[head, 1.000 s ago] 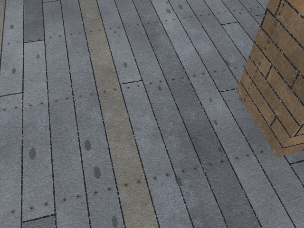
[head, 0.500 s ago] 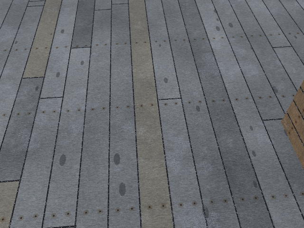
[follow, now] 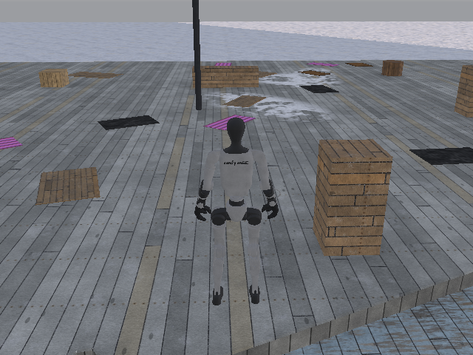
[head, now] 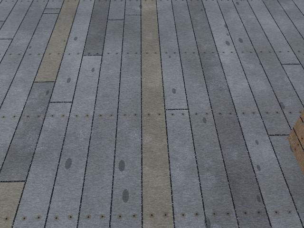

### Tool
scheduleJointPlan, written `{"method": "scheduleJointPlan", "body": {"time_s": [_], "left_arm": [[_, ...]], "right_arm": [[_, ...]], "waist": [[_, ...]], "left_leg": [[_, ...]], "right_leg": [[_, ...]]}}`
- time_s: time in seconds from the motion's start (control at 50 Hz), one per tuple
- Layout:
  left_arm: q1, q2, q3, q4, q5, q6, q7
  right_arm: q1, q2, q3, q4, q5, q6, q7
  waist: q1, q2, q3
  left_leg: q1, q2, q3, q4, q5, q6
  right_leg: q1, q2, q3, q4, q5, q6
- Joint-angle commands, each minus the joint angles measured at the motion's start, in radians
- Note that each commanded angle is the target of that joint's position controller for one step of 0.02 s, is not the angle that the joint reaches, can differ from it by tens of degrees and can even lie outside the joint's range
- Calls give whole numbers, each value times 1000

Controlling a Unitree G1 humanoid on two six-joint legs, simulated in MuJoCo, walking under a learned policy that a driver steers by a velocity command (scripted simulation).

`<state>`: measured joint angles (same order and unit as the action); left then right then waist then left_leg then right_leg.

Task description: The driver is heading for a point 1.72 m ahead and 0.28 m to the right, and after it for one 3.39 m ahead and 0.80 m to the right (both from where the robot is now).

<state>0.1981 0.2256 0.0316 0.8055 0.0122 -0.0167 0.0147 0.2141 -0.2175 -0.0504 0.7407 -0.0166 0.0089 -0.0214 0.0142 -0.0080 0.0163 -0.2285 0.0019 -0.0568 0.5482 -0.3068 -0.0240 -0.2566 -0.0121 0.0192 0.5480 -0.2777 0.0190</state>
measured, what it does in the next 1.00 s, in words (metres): walks ahead: left foot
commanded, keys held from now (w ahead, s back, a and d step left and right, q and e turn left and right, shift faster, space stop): no key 0.16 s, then w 0.84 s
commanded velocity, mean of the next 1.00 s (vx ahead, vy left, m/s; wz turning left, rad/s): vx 0.30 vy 0.00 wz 0.01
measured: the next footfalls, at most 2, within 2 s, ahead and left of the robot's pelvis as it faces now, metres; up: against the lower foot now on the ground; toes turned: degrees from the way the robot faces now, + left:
left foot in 0.84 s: +0.40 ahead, +0.13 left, +0.00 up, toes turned +1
right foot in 1.38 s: +0.72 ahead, -0.11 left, +0.00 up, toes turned -3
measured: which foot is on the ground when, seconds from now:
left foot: down 0.00-0.38, up 0.40-0.82, down 0.84-1.00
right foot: down 0.00-0.86, up 0.88-1.00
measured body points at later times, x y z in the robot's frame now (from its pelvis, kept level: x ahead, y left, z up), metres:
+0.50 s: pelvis +0.06 -0.03 +0.01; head +0.06 -0.04 +0.46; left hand +0.05 +0.24 -0.12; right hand +0.16 -0.28 -0.13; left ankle +0.02 +0.12 -0.66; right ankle +0.01 -0.12 -0.73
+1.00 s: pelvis +0.31 +0.04 +0.00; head +0.34 +0.05 +0.45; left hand +0.37 +0.32 -0.13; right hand +0.43 -0.22 -0.11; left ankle +0.36 +0.13 -0.73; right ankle +0.25 -0.11 -0.64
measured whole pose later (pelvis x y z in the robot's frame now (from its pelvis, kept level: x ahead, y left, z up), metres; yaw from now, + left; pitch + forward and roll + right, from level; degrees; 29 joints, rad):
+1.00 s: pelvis +0.31 +0.04 +0.00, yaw +0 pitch +1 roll +1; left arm 0.31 0.28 0.06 0.86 -0.02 -0.09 0.01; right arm 0.19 -0.25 -0.06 0.84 0.00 -0.09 0.04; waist 0.00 -0.04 0.04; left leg -0.30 -0.05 0.06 0.43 -0.15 0.06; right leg -0.47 -0.08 0.04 1.19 -0.31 -0.03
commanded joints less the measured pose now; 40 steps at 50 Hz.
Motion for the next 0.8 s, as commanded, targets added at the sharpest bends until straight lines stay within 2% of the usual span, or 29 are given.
{"method": "scheduleJointPlan", "body": {"time_s": [0.02,0.16,0.18,0.2,0.24,0.26,0.28,0.3,0.32,0.34,0.36,0.38,0.4,0.42,0.44,0.46,0.48,0.52,0.54,0.58,0.62,0.64,0.68,0.74,0.76,0.78,0.8], "left_arm": [[-6,97,27,-48,-1,-6,9],[6,92,31,-2,-5,-4,14],[24,85,30,14,-5,-2,15],[31,89,33,23,-12,-1,17],[19,92,37,17,-21,-10,20],[6,75,35,6,-26,-24,16],[11,69,36,3,-33,-40,8],[15,74,39,1,-39,-55,1],[38,70,40,8,-45,-68,-7],[96,56,38,30,-48,-78,-15],[185,60,44,72,-44,-84,-19],[280,108,58,105,-29,-88,-18],[373,234,86,120,-26,-92,-25],[353,214,73,100,-9,-100,-31],[291,159,55,80,-8,-104,-26],[255,141,48,63,-13,-104,-26],[232,141,45,55,-18,-100,-28],[251,93,27,65,-12,-89,-26],[277,88,24,73,-11,-83,-24],[305,101,25,82,-14,-73,-13],[311,126,28,81,-14,-66,-2],[314,140,30,81,-15,-64,3],[333,157,35,89,-21,-63,6],[329,163,43,101,-35,-59,7],[321,170,47,101,-36,-56,6],[307,182,51,98,-33,-53,6],[295,195,57,96,-30,-49,5]], "right_arm": [[-12,-97,-20,-52,1,-23,-5],[12,-85,-16,-16,4,-33,-9],[34,-80,-16,-1,4,-30,-11],[49,-99,-23,7,10,-26,-13],[79,-140,-35,11,20,-24,-16],[110,-155,-39,21,25,-31,-14],[114,-173,-44,28,31,-40,-13],[101,-175,-45,31,38,-48,-12],[67,-167,-41,27,41,-54,-10],[7,-155,-35,16,46,-54,-6],[-41,-131,-28,6,47,-52,-3],[-67,-77,-13,-7,40,-58,-2],[-86,-39,-8,-49,50,-74,-6],[-112,-103,-23,-64,63,-95,-9],[-82,-116,-28,-48,70,-109,0],[-47,-104,-25,-19,61,-114,7],[-50,-101,-27,-10,48,-118,12],[-77,-91,-29,-9,37,-115,28],[-87,-80,-26,-9,35,-111,35],[-147,-57,-17,-27,33,-106,42],[-226,-34,-3,-51,36,-108,50],[-258,-34,1,-59,39,-109,54],[-305,-48,3,-74,44,-108,62],[-341,-81,1,-94,48,-111,71],[-338,-97,-4,-97,47,-114,73],[-312,-117,-11,-94,45,-115,73],[-250,-143,-24,-81,42,-115,68]], "waist": [[5,62,-6],[2,24,-1],[-1,28,-22],[-8,43,-6],[-28,111,68],[-38,169,85],[-33,211,101],[-26,214,120],[-1,205,122],[41,187,119],[84,152,100],[107,22,68],[108,-274,53],[106,-261,92],[59,-158,122],[40,-101,100],[33,-64,90],[37,-81,69],[41,-89,60],[52,-77,63],[67,-76,76],[74,-87,85],[81,-97,105],[61,-99,134],[46,-100,125],[20,-108,96],[-20,-124,40]], "left_leg": [[-57,48,-54,-112,101,35],[-54,37,-47,-108,85,38],[-45,28,-41,-119,-18,43],[-54,22,-48,-133,-189,61],[-94,87,-160,-211,-484,126],[-87,160,-275,-273,-569,171],[-85,227,-373,-321,-602,213],[-111,262,-424,-337,-583,237],[-131,263,-409,-329,-534,233],[-186,226,-336,-300,-466,204],[-252,159,-239,-229,-383,159],[-327,72,-111,-5,-254,99],[-494,-57,66,318,-182,29],[-610,-29,-25,505,-266,44],[-668,27,-54,604,-188,70],[-669,57,-39,620,-93,92],[-672,81,-25,589,-14,101],[-613,103,7,513,96,91],[-600,97,31,474,130,78],[-584,86,59,360,189,52],[-516,66,82,212,268,31],[-474,54,92,149,303,24],[-413,41,99,77,341,22],[-402,42,75,8,322,57],[-380,37,76,-10,297,74],[-325,20,85,-21,270,92],[-223,-10,109,-21,245,114]], "right_leg": [[27,-26,22,-62,100,-15],[30,-25,21,-66,99,-4],[34,-10,4,-60,15,-6],[3,18,-26,-28,-117,-12],[-115,42,-59,60,-280,-25],[-155,48,-76,138,-245,-29],[-185,38,-70,212,-193,-41],[-182,14,-43,241,-176,-63],[-145,1,-36,205,-181,-86],[-28,6,-48,82,-169,-110],[129,18,-45,-27,-94,-114],[242,-77,123,-126,-127,-131],[328,-286,537,-331,-353,-248],[312,-388,758,-415,-356,-324],[317,-380,676,-386,-319,-309],[324,-330,559,-376,-275,-272],[331,-296,471,-385,-199,-240],[314,-236,321,-408,-4,-204],[320,-217,261,-411,91,-201],[311,-194,182,-416,219,-203],[256,-176,121,-430,246,-196],[227,-172,102,-440,240,-194],[199,-192,91,-452,226,-200],[262,-238,86,-433,278,-189],[290,-250,82,-407,342,-179],[315,-254,71,-356,485,-168],[330,-247,52,-265,688,-155]]}}
Velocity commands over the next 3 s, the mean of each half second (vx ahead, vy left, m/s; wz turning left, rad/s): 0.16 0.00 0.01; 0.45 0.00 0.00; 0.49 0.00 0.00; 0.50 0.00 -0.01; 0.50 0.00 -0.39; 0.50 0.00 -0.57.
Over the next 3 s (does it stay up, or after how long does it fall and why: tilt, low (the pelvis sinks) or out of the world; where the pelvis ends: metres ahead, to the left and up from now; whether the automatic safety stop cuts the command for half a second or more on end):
stays up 1.45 -0.06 -0.01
